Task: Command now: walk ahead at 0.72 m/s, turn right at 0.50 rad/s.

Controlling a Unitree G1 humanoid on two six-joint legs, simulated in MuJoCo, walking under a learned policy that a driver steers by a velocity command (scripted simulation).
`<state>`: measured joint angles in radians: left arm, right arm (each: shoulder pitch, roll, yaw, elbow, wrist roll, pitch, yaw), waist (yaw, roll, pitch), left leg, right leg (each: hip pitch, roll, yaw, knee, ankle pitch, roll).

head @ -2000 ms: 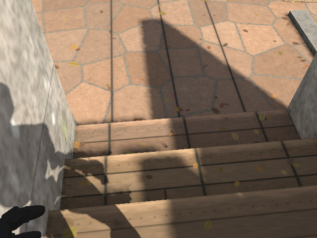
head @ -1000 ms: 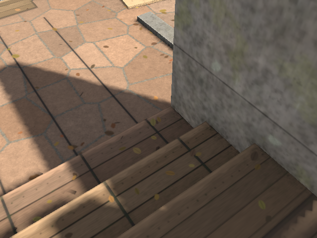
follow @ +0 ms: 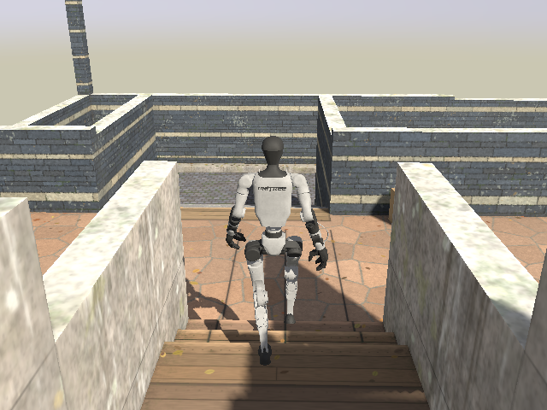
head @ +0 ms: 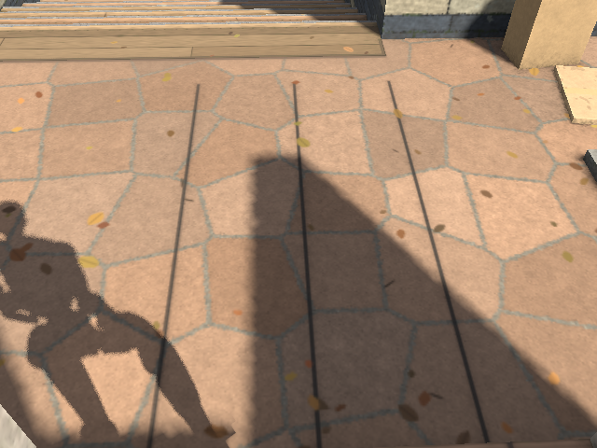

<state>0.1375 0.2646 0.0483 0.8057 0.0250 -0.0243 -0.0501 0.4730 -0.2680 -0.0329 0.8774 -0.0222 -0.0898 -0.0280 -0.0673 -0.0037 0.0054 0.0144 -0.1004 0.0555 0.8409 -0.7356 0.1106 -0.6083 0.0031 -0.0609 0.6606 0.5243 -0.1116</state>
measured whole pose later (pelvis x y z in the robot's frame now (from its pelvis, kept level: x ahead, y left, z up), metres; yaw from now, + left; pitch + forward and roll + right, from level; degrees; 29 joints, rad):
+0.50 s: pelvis +0.34 -0.02 -0.25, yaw -26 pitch +1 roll +0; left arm 0.43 0.26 -0.02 0.73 0.06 -0.04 -0.07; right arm 0.36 -0.26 -0.03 0.79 -0.06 -0.05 0.04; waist 0.01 0.00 -0.04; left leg -0.29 0.02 0.04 0.53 -0.22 0.01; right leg -0.78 0.11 0.03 1.96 -0.79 0.10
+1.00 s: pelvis +0.39 -0.08 -0.25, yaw -28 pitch +2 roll +1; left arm 0.21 0.28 0.07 0.75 0.03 -0.09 0.05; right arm 0.33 -0.28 -0.03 0.76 -0.06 -0.03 0.00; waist 0.01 0.00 0.00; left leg -0.53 0.05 0.03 1.13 -0.47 -0.10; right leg -0.36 -0.09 -0.18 0.50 -0.16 -0.03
